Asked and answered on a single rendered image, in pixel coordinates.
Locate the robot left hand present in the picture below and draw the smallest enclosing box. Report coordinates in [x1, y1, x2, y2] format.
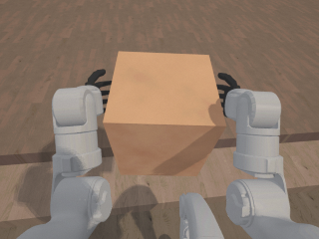
[85, 69, 112, 114]

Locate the right robot thigh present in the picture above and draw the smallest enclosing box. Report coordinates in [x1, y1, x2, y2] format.
[179, 192, 224, 239]

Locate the robot left forearm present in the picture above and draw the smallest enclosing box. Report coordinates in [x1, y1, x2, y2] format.
[50, 85, 104, 216]

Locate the left robot upper arm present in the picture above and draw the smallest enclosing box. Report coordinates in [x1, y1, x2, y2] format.
[16, 176, 113, 239]

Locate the carton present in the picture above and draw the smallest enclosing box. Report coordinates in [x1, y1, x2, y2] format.
[103, 51, 226, 176]

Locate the right robot upper arm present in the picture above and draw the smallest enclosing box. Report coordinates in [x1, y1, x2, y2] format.
[225, 179, 319, 239]

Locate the right robot shin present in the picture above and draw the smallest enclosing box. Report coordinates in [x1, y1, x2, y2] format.
[179, 217, 189, 239]

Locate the robot right hand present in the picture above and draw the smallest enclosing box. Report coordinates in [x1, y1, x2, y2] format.
[216, 73, 240, 117]

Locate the robot right forearm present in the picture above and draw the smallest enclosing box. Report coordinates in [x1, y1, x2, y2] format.
[224, 89, 290, 210]

